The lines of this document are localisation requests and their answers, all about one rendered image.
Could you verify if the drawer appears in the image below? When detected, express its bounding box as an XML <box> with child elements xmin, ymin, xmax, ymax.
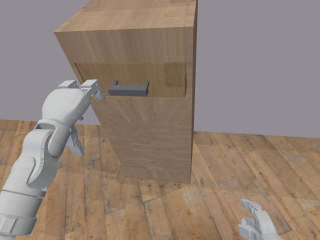
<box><xmin>76</xmin><ymin>62</ymin><xmax>187</xmax><ymax>98</ymax></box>

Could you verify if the handle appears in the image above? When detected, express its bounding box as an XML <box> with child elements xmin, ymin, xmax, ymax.
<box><xmin>108</xmin><ymin>80</ymin><xmax>150</xmax><ymax>97</ymax></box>

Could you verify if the left robot forearm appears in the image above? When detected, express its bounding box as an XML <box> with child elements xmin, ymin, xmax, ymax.
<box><xmin>0</xmin><ymin>119</ymin><xmax>71</xmax><ymax>240</ymax></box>

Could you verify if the left robot hand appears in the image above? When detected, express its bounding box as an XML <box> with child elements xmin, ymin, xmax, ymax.
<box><xmin>42</xmin><ymin>79</ymin><xmax>105</xmax><ymax>157</ymax></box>

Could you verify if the right robot hand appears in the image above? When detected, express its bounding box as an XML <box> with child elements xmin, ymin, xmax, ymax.
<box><xmin>238</xmin><ymin>198</ymin><xmax>278</xmax><ymax>240</ymax></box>

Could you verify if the cabinet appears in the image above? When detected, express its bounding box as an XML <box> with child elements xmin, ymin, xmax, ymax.
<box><xmin>54</xmin><ymin>0</ymin><xmax>198</xmax><ymax>184</ymax></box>

